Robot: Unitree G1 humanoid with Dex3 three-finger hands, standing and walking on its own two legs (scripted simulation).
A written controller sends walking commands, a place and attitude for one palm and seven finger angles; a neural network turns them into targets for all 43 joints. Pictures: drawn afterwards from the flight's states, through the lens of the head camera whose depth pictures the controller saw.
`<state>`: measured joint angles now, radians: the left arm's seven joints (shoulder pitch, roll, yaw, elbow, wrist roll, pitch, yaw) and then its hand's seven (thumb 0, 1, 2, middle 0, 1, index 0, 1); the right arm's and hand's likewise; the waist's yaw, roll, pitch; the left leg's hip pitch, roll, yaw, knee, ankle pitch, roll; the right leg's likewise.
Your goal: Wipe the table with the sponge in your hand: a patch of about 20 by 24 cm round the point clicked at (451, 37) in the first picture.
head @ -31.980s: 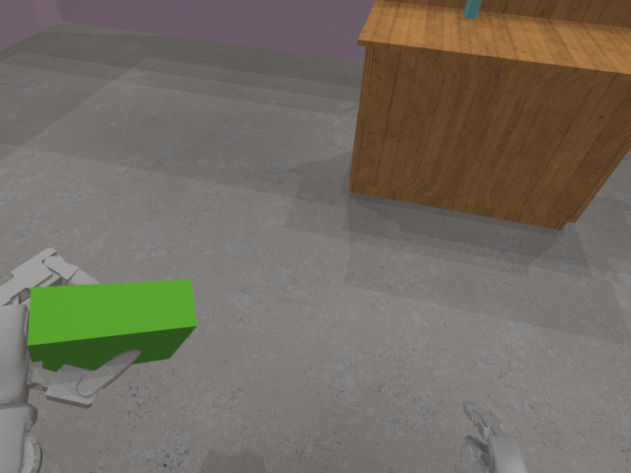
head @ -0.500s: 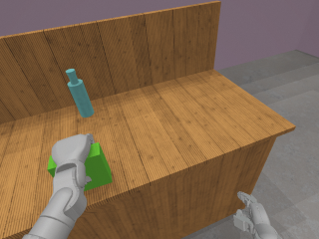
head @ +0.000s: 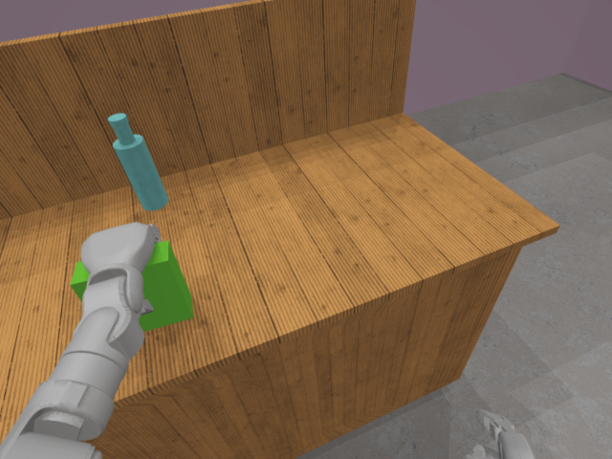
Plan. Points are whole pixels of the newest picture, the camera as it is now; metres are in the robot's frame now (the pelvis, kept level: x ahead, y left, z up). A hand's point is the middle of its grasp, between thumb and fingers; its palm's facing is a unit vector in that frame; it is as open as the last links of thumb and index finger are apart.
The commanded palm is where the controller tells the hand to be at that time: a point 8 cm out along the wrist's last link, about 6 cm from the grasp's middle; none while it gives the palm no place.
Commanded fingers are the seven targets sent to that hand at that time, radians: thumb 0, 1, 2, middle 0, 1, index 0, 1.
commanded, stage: wipe forward along the middle lane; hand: left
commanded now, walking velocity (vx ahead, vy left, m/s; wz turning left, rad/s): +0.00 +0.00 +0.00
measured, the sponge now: (143, 301) +0.32 +0.29 +0.04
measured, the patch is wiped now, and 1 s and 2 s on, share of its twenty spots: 0.95 1.00 1.00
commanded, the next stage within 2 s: slide back across to the first lane in 0.68 s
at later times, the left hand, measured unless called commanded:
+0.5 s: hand (131, 252) +0.38 +0.32 +0.08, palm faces -0.08 -0.03 -1.00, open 9.4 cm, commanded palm +0.37 +0.32 +0.12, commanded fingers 0.00 0.10 1.30 -1.20 -1.60 -1.20 -1.60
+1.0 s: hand (120, 233) +0.42 +0.35 +0.08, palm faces -0.06 -0.02 -1.00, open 9.4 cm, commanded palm +0.38 +0.36 +0.14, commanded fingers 0.00 0.10 1.30 -1.20 -1.60 -1.20 -1.60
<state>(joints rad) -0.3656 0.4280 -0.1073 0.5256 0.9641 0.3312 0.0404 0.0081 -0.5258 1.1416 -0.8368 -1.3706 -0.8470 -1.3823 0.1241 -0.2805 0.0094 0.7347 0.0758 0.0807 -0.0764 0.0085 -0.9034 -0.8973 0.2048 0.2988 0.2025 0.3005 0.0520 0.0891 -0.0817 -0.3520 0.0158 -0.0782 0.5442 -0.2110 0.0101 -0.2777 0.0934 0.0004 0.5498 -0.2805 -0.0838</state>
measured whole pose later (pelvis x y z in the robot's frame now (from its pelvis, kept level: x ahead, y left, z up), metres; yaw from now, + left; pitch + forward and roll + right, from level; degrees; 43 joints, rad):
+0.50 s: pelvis +0.00 +0.01 +0.00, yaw +0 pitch +5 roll -1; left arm -0.55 0.47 -0.05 0.79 1.00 0.23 0.08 0.01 -0.53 1.15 -0.84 -1.37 -0.85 -1.40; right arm 0.19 -0.29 0.00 0.73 0.08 0.11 -0.06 0.01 -0.90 -0.90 0.20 0.30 0.20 0.30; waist 0.01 0.08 -0.11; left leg -0.45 0.01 -0.08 0.58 -0.22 0.01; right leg -0.36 0.09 0.00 0.56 -0.28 -0.06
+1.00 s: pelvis +0.02 +0.05 +0.00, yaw -1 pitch +7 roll -2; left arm -0.61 0.50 -0.01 0.84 1.03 0.23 0.11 0.01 -0.52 1.15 -0.82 -1.37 -0.83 -1.42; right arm 0.23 -0.27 0.00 0.72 0.08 0.13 -0.04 0.01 -0.90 -0.90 0.21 0.30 0.20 0.30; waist -0.02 0.07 -0.12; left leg -0.47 -0.01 -0.05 0.58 -0.24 0.02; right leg -0.36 0.06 0.03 0.52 -0.28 -0.02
